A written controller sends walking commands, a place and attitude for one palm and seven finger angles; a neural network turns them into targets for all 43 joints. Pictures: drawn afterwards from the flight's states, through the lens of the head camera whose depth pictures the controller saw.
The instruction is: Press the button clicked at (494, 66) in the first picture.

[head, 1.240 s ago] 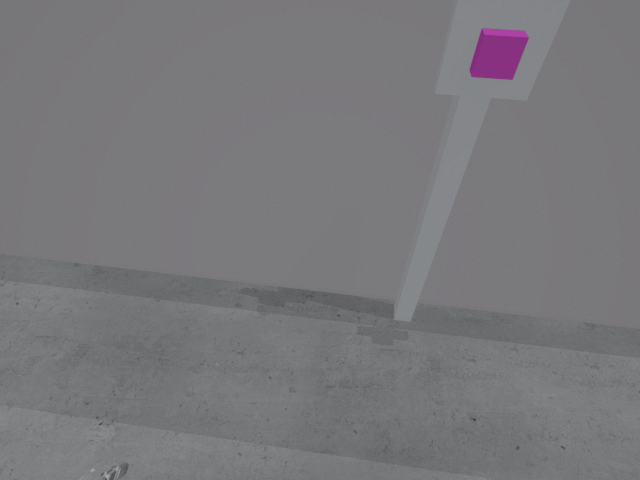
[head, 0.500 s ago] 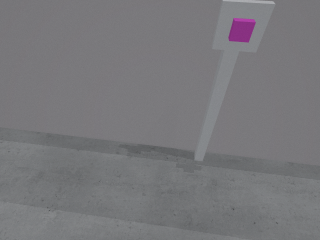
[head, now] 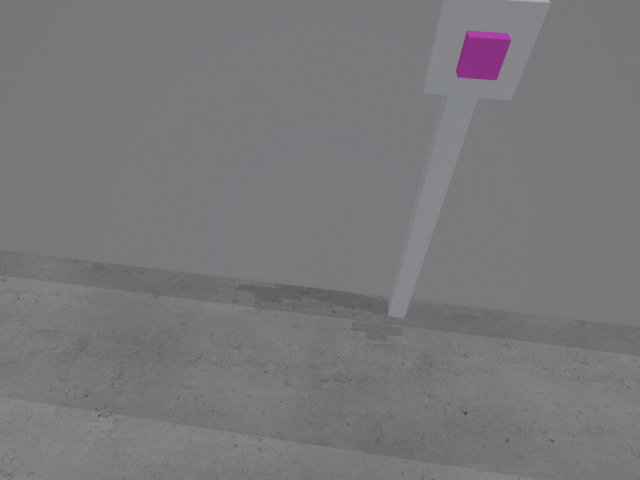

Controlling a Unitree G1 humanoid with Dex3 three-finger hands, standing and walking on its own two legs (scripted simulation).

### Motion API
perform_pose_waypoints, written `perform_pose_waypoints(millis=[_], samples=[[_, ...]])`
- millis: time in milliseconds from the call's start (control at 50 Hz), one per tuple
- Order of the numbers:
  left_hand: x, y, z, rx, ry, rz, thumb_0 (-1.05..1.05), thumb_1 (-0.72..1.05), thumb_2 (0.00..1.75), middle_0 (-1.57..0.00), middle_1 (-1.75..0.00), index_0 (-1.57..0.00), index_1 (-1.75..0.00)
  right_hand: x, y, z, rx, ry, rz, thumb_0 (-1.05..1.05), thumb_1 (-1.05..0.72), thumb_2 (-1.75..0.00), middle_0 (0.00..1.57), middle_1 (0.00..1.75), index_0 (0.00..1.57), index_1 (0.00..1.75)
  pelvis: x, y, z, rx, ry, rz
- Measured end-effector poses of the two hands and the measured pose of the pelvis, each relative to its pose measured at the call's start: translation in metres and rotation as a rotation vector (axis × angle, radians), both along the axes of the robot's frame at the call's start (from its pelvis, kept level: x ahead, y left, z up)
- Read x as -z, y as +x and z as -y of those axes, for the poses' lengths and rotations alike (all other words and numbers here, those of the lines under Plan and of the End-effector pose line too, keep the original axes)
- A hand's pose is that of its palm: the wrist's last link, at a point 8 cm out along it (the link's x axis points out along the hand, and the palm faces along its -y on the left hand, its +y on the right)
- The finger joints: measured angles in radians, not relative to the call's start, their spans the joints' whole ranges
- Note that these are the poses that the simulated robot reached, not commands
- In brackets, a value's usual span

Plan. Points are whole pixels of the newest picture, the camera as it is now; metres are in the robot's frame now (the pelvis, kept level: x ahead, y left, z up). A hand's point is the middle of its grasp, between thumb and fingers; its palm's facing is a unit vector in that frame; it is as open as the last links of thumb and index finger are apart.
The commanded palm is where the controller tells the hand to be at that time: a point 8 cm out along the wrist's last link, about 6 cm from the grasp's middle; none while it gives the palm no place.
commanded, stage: look at it before walking up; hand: left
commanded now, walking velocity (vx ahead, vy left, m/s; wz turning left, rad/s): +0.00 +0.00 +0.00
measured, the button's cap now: (481, 55) +0.77 -0.24 +0.19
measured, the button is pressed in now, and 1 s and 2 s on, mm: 0 0 0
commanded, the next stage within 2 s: walk to a spot facing it in 0.40 s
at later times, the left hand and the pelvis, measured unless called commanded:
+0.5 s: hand out of the picture +0.09 +0.25 -0.15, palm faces -0.03 -0.94 -0.34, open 7.3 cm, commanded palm none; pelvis +0.01 +0.00 +0.00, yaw +0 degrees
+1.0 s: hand out of the picture +0.07 +0.16 -0.17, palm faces -0.15 -0.95 -0.26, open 7.3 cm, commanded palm none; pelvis -0.01 -0.03 -0.02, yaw -12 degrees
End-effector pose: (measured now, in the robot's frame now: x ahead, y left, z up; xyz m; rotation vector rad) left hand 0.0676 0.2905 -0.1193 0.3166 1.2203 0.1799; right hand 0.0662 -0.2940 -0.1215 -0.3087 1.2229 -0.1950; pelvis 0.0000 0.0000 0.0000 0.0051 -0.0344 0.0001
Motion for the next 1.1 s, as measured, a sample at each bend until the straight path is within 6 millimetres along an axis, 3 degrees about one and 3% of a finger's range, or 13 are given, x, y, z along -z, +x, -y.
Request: perform_pose_waypoints(millis=[640, 800, 920, 1100], samples=[[0.001, 0.017, 0.003, 0.001, 0.010, -0.011, 0.01, 0.91, 0.90, -0.20, -0.30, -0.21, -0.30, 0.000, 0.028, 0.000, 0.009, -0.005, 0.040, 0.00, -0.91, -0.90, 0.20, 0.30, 0.20, 0.30, 0.002, 0.013, 0.003, 0.033, 0.001, -0.014], [0.021, 0.012, 0.036, 0.063, -0.035, -0.073, 0.01, 0.91, 0.90, -0.20, -0.30, -0.20, -0.30, 0.024, -0.006, -0.015, 0.115, 0.064, 0.051, 0.00, -0.91, -0.90, 0.20, 0.30, 0.20, 0.30, 0.016, 0.002, 0.011, 0.127, 0.030, -0.014], [0.028, 0.009, 0.072, 0.099, -0.051, -0.051, 0.01, 0.91, 0.90, -0.20, -0.30, -0.21, -0.30, 0.053, -0.042, -0.008, 0.197, 0.126, -0.002, 0.00, -0.91, -0.90, 0.20, 0.30, 0.20, 0.30, 0.029, -0.005, 0.028, 0.172, 0.021, -0.004], [0.013, 0.003, 0.094, 0.145, -0.079, -0.099, 0.01, 0.91, 0.90, -0.20, -0.30, -0.21, -0.30, 0.029, -0.066, 0.001, 0.286, 0.118, -0.003, 0.00, -0.91, -0.90, 0.20, 0.30, 0.20, 0.30, 0.007, -0.011, 0.032, 0.257, 0.035, -0.044]])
